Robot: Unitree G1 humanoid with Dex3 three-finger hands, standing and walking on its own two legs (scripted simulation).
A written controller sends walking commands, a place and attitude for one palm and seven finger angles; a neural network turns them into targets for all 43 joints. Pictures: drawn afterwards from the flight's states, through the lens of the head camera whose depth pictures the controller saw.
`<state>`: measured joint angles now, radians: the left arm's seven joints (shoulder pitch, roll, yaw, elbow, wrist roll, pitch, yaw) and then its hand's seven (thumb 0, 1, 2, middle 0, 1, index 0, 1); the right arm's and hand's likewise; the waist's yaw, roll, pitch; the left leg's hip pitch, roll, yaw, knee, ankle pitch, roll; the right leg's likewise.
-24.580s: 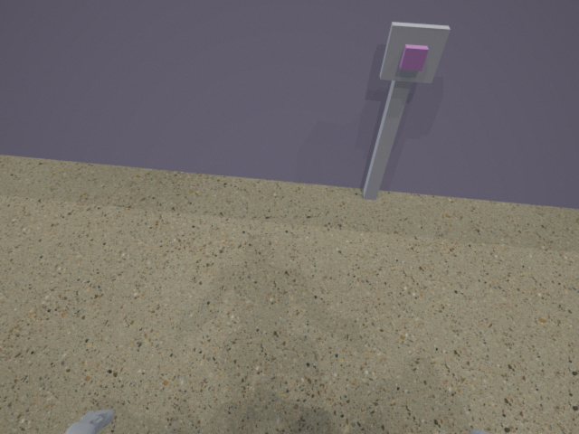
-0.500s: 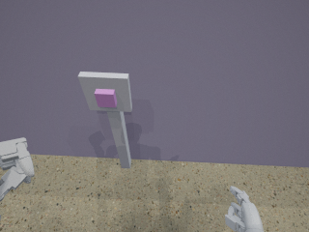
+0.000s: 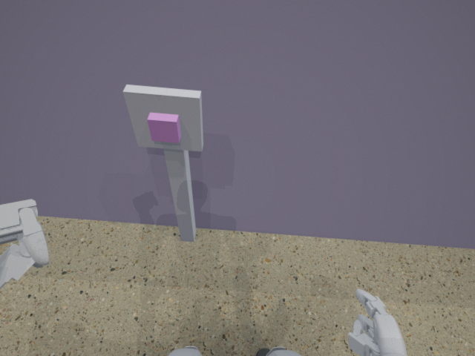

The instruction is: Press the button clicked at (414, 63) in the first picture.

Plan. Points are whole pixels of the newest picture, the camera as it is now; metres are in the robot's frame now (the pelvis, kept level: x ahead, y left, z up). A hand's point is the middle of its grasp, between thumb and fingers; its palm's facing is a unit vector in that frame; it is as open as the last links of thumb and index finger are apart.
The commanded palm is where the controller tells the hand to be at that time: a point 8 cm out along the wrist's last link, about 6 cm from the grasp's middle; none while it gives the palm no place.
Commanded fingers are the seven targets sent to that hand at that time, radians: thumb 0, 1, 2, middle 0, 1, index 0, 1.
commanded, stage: step back with the hand held close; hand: left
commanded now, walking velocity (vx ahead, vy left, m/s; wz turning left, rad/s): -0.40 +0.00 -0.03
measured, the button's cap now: (165, 127) +0.63 +0.21 -0.03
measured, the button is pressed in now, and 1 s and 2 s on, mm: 0 0 0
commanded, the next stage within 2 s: stop stepping back and stand still in 0.46 s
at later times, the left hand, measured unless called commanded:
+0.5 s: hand out of the picture +0.12 +0.27 +0.18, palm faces +0.32 -0.80 -0.50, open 3.1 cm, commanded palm +0.05 +0.30 +0.19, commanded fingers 0.00 0.90 0.90 -1.30 -1.50 -1.30 -1.50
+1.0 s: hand out of the picture +0.04 +0.27 +0.19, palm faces +0.27 -0.85 -0.45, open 3.1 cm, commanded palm -0.01 +0.32 +0.19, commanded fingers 0.00 0.90 0.90 -1.30 -1.50 -1.30 -1.50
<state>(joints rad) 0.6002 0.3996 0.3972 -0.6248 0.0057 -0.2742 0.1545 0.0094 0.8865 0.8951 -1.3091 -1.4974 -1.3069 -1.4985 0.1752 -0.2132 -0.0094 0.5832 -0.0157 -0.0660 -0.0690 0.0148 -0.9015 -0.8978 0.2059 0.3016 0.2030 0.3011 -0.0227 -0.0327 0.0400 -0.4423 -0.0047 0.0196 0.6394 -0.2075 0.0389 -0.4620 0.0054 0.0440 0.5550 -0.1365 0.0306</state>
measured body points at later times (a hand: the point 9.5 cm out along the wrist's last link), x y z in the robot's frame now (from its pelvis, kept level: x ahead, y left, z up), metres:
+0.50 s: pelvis -0.07 +0.02 +0.01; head -0.05 +0.05 +0.46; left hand +0.10 +0.31 +0.21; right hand +0.12 -0.22 -0.04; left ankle +0.07 +0.10 -0.72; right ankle -0.09 -0.12 -0.70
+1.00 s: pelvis -0.16 +0.05 +0.02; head -0.17 +0.08 +0.47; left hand +0.02 +0.32 +0.21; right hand -0.01 -0.18 -0.04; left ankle -0.03 +0.10 -0.72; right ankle -0.17 -0.05 -0.72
